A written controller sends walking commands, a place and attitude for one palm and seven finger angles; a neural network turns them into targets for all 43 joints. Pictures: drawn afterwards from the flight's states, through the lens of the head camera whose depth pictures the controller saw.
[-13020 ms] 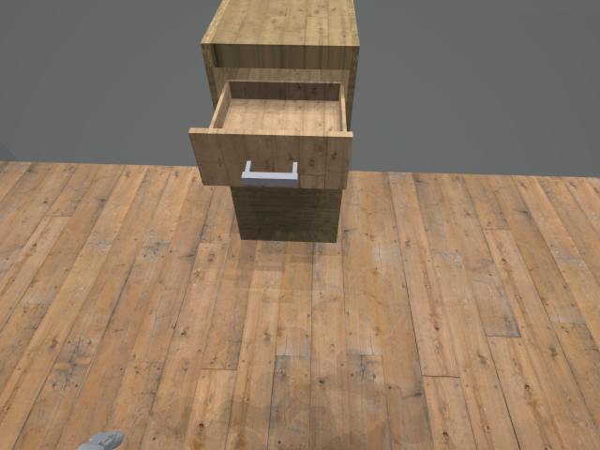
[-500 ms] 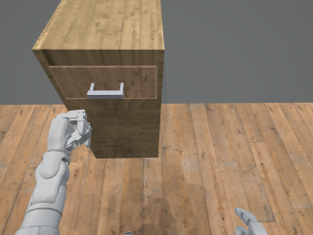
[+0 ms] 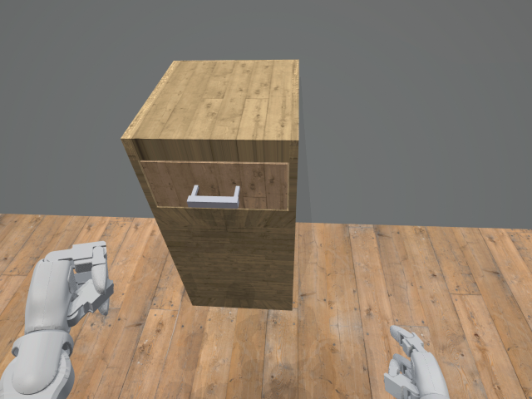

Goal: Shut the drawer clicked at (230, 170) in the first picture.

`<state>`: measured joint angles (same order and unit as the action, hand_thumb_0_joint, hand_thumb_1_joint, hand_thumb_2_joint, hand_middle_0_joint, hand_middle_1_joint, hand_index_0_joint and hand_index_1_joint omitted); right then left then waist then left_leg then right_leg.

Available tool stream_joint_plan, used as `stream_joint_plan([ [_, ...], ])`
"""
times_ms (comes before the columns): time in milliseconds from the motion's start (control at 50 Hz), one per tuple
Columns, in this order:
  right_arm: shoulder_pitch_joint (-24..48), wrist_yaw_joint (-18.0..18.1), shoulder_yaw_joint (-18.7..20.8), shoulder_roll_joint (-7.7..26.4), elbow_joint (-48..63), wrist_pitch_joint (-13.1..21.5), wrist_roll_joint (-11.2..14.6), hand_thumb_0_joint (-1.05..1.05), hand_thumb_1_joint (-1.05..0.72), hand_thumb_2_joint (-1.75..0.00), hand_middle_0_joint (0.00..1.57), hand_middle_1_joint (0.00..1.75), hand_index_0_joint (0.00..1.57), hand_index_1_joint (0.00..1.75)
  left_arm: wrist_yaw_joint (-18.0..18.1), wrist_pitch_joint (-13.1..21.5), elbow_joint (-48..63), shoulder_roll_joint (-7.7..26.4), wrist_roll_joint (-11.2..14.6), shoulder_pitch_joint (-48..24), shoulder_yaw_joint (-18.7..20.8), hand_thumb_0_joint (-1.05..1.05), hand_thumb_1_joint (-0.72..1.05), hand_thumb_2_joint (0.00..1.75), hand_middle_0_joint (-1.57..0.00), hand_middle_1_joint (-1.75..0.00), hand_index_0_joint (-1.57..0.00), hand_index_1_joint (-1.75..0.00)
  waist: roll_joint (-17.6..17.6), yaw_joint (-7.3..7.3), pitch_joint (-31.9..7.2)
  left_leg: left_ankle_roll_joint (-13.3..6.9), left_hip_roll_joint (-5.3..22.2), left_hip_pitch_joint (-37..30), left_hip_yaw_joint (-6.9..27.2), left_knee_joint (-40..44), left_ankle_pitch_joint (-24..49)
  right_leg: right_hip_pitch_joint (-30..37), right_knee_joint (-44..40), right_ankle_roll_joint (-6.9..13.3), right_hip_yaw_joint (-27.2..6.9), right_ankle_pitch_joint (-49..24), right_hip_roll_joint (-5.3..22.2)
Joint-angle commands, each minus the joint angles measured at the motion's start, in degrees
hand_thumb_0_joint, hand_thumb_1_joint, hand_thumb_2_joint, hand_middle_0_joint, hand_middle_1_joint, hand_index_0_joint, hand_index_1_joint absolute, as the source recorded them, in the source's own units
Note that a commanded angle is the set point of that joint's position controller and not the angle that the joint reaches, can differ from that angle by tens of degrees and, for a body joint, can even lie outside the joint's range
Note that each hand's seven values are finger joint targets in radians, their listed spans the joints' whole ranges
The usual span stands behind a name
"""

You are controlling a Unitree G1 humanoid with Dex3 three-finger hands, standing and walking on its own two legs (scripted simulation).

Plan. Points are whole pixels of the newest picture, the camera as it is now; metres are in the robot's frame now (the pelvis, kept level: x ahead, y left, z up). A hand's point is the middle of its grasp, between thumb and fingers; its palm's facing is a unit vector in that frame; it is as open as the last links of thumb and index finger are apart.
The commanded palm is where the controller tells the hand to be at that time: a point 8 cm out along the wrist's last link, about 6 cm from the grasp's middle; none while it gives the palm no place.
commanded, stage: draw the hand back to the body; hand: left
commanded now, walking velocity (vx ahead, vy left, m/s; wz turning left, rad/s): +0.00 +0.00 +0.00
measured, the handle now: (214, 195) +0.60 +0.20 -0.09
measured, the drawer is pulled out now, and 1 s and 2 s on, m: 0.00 0.00 0.00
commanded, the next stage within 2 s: step back with the hand held close in 0.34 s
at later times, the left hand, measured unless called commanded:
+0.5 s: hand (69, 306) +0.17 +0.23 +0.16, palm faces +0.39 -0.84 -0.38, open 3.3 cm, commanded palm +0.12 +0.28 +0.17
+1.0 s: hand (27, 338) +0.14 +0.26 +0.15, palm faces +0.32 -0.81 -0.50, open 3.2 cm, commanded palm +0.08 +0.30 +0.17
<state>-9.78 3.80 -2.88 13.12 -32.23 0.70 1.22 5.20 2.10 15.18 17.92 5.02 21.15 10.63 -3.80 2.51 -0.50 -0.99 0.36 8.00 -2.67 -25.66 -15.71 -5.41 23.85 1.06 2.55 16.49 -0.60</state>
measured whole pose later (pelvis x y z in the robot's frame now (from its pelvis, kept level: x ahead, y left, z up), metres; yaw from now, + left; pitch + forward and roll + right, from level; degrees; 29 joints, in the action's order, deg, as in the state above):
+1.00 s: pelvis -0.06 +0.03 +0.00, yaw -1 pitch +1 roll -1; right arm -10.3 4.0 1.0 12.4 -30.8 0.3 0.6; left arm 7.1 11.8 31.8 22.4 2.9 36.5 21.1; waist -1.6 0.2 2.3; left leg -3.3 -0.7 17.7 -4.1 -28.2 -11.6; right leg -15.7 27.0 -1.0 1.4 12.2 0.8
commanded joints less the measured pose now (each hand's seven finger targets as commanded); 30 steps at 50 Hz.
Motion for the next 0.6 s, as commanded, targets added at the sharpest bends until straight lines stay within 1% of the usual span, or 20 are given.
stream_joint_plan([
  [0,6.4,0.1,2.8,5.6,8.5,4.5,-0.5,0.0,-0.9,-0.9,0.2,0.3,0.2,0.3,1.0,4.6,19.5,10.8,-0.1,-1.8,8.9,0.0,0.9,0.9,-1.4,-1.6,-1.4,-1.6,0.4,0.17,-5.9,-1.1,0.7,-4.7,1.6,2.4,18.0,0.1,-3.4,0.1,-1.4,-19.2,0.8],
  [20,6.3,0.1,2.8,5.5,8.4,4.8,-0.6,0.0,-0.9,-0.9,0.2,0.3,0.2,0.3,1.0,4.7,20.3,10.7,-0.1,-0.1,9.2,0.0,0.9,0.9,-1.4,-1.6,-1.4,-1.6,-0.3,0.25,-5.5,-1.1,0.7,-4.6,1.6,2.4,17.8,0.0,-3.5,0.1,-1.4,-19.0,0.8],
  [60,6.5,0.1,3.1,5.6,8.1,5.6,-0.5,0.0,-0.9,-0.9,0.2,0.3,0.2,0.3,1.1,5.1,21.4,11.4,-0.1,2.4,10.6,0.0,0.9,0.9,-1.4,-1.6,-1.4,-1.6,1.2,0.49,-3.1,-1.0,0.7,-4.0,1.6,2.4,16.5,-1.3,-4.8,0.1,-1.5,-17.6,0.3],
  [120,6.3,0.1,3.4,5.4,8.5,6.6,-0.4,0.0,-0.9,-0.9,0.2,0.3,0.2,0.3,1.2,6.1,24.9,11.8,0.0,5.7,12.4,0.0,0.9,0.9,-1.4,-1.6,-1.4,-1.6,1.0,0.82,-4.1,-1.1,1.0,-4.1,1.7,2.3,15.6,-0.7,-4.0,0.0,-1.6,-16.7,0.7],
  [140,6.3,0.2,3.4,5.2,8.3,7.0,-0.4,0.0,-0.9,-0.9,0.2,0.3,0.2,0.3,1.4,6.5,25.5,12.4,0.1,7.1,13.6,0.0,0.9,0.9,-1.4,-1.6,-1.4,-1.6,2.4,1.1,-3.7,-1.2,0.9,-3.8,1.5,2.1,15.5,-0.9,-4.1,-0.1,-1.5,-17.1,0.7],
  [160,6.3,0.4,3.6,5.3,7.6,7.2,-0.4,0.0,-0.9,-0.9,0.2,0.3,0.2,0.3,1.2,6.3,22.6,11.2,-0.1,7.7,12.8,0.0,0.9,0.9,-1.4,-1.6,-1.4,-1.6,3.4,0.78,-1.3,-1.2,0.8,-3.5,1.3,2.0,14.6,-2.4,-5.0,-0.1,-1.6,-16.3,0.4],
  [180,5.7,0.3,3.6,5.5,7.4,7.1,-0.4,0.0,-0.9,-0.9,0.2,0.3,0.2,0.3,1.0,6.3,21.7,9.3,0.0,7.3,10.9,0.0,0.9,0.9,-1.4,-1.6,-1.4,-1.6,2.4,0.09,-0.4,-1.2,1.0,-3.4,1.3,2.2,13.6,-3.0,-4.8,-0.1,-1.8,-15.0,0.7],
  [200,5.6,0.3,3.7,5.6,7.2,7.1,-0.3,0.0,-0.9,-0.9,0.2,0.3,0.2,0.3,1.1,6.3,20.9,9.0,-0.1,6.4,10.7,0.0,0.9,0.9,-1.4,-1.6,-1.4,-1.6,3.8,0.0,0.8,-1.3,1.1,-2.8,1.6,2.4,12.9,-3.5,-4.8,-0.2,-1.5,-14.1,0.7],
  [240,5.5,0.5,4.0,5.8,7.1,7.3,-0.4,0.0,-0.9,-0.9,0.2,0.3,0.2,0.3,1.3,6.7,20.9,9.6,-0.3,5.5,11.2,0.0,0.9,0.9,-1.4,-1.6,-1.4,-1.6,4.0,0.15,-0.4,-1.5,1.0,-3.1,1.5,2.3,11.8,-3.5,-4.8,-0.3,-1.7,-12.9,1.0],
  [260,5.8,0.7,4.0,5.9,7.0,7.4,-0.3,0.0,-0.9,-0.9,0.2,0.3,0.2,0.3,1.3,6.7,20.4,9.8,-0.4,5.3,11.2,0.0,0.9,0.9,-1.4,-1.6,-1.4,-1.6,4.2,0.25,0.6,-1.5,0.9,-3.1,1.6,2.3,11.1,-4.1,-5.5,-0.3,-2.0,-11.7,0.8],
  [320,5.9,0.9,3.8,5.6,7.2,7.9,-0.5,0.0,-0.9,-0.9,0.2,0.3,0.2,0.3,1.6,7.2,22.0,10.5,-0.4,4.6,11.7,0.0,0.9,0.9,-1.4,-1.6,-1.4,-1.6,2.6,0.74,-1.8,-1.7,0.7,-3.4,1.7,2.3,11.5,-2.4,-4.7,-0.1,-2.2,-12.3,1.3],
  [380,6.3,1.1,3.6,5.3,7.2,8.7,-0.5,0.0,-0.9,-0.9,0.2,0.3,0.2,0.3,1.8,7.6,23.3,10.9,-0.5,3.9,11.7,0.0,0.9,0.9,-1.4,-1.6,-1.4,-1.6,1.3,0.81,-1.1,-1.4,0.7,-3.6,1.7,2.3,11.0,-2.6,-5.3,0.0,-2.5,-11.6,1.3],
  [440,6.0,0.9,3.6,5.2,7.0,9.3,-0.6,0.0,-0.9,-0.9,0.2,0.3,0.2,0.3,2.0,7.8,24.1,11.2,-0.6,4.7,12.5,0.0,0.9,0.9,-1.4,-1.6,-1.4,-1.6,0.1,1.13,-2.1,-1.2,0.7,-3.5,1.8,2.5,12.7,-1.4,-4.4,0.2,-2.1,-13.5,1.2],
  [460,4.5,0.4,3.3,6.3,9.6,8.0,-0.6,0.0,-0.9,-0.9,0.2,0.3,0.2,0.3,2.7,11.5,29.0,21.2,-0.9,-6.1,22.9,0.0,0.9,0.9,-1.4,-1.6,-1.4,-1.6,-2.4,-1.16,4.5,-1.6,1.0,1.3,3.1,2.3,8.1,-5.6,-7.9,0.3,-7.7,-15.3,3.8],
  [480,5.1,0.4,3.9,5.7,7.3,7.1,-0.9,0.0,-0.9,-0.9,0.2,0.3,0.2,0.3,2.0,11.9,22.7,15.8,-0.9,1.5,19.4,0.0,0.9,0.9,-1.4,-1.6,-1.4,-1.6,2.9,-1.45,4.0,-1.8,1.4,1.4,3.5,0.8,8.0,-7.2,-8.4,0.5,-8.6,-16.1,5.1],
  [500,4.7,0.1,4.4,5.8,7.2,6.0,-1.0,0.0,-0.9,-0.9,0.2,0.3,0.2,0.3,1.4,11.5,18.6,11.5,-1.2,7.8,16.2,0.0,0.9,0.9,-1.4,-1.6,-1.4,-1.6,5.0,-1.75,2.6,-2.0,1.6,0.0,3.2,0.1,9.7,-7.2,-8.2,0.2,-8.5,-17.8,5.4],
  [520,4.5,-0.3,4.8,6.2,7.5,5.1,-1.2,0.0,-0.9,-0.9,0.2,0.3,0.2,0.3,0.9,11.7,18.8,9.7,-1.3,9.5,14.3,0.0,0.9,0.9,-1.4,-1.6,-1.4,-1.6,5.2,-2.11,1.3,-1.8,2.0,0.1,3.0,0.4,11.6,-6.2,-7.2,-0.1,-7.6,-19.7,5.4],
  [540,4.6,-0.5,5.1,6.6,7.7,4.5,-1.2,0.0,-0.9,-0.9,0.2,0.3,0.2,0.3,0.8,11.9,19.8,9.4,-1.4,10.5,13.7,0.0,0.9,0.9,-1.4,-1.6,-1.4,-1.6,3.7,-2.27,-0.4,-1.9,2.4,0.0,2.7,0.7,12.9,-5.4,-6.2,-0.4,-7.2,-20.7,5.4],
  [560,5.0,-0.4,5.4,6.6,8.0,4.1,-1.4,0.0,-0.9,-0.9,0.2,0.3,0.2,0.3,0.8,12.4,20.8,9.8,-1.4,11.3,14.2,0.0,0.9,0.9,-1.4,-1.6,-1.4,-1.6,2.4,-1.99,-2.0,-1.8,2.4,0.0,2.8,1.7,15.2,-4.2,-5.1,-0.5,-5.9,-22.0,5.0],
  [580,5.0,-0.5,5.6,6.5,8.2,3.5,-1.2,0.0,-0.9,-0.9,0.2,0.3,0.2,0.3,1.0,12.3,20.5,10.1,-1.5,12.9,14.6,0.0,0.9,0.9,-1.4,-1.6,-1.4,-1.6,2.8,-2.02,-3.2,-1.9,2.9,-0.1,2.8,1.9,17.1,-3.5,-4.2,-0.7,-5.5,-23.0,4.7],
])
